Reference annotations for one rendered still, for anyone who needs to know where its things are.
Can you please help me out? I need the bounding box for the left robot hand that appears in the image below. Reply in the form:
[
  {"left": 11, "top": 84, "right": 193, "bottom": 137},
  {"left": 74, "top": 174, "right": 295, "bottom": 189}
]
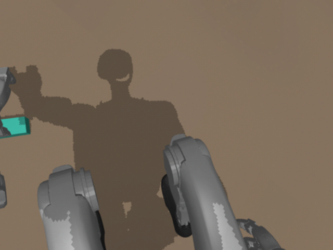
[{"left": 0, "top": 67, "right": 16, "bottom": 138}]

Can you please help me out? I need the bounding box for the right robot hand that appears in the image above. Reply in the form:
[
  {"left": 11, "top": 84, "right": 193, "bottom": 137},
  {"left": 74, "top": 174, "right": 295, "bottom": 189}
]
[{"left": 236, "top": 219, "right": 281, "bottom": 250}]

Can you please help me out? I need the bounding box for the small box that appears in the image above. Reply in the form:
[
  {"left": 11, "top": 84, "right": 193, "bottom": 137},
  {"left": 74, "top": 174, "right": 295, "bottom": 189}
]
[{"left": 0, "top": 117, "right": 31, "bottom": 139}]

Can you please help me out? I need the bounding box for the left robot foot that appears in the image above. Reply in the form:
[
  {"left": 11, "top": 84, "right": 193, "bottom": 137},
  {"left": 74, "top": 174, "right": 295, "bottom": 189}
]
[{"left": 96, "top": 210, "right": 106, "bottom": 250}]

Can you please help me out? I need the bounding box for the right robot foot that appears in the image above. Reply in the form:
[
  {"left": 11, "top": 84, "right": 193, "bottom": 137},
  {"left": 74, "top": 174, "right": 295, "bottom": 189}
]
[{"left": 161, "top": 174, "right": 192, "bottom": 238}]

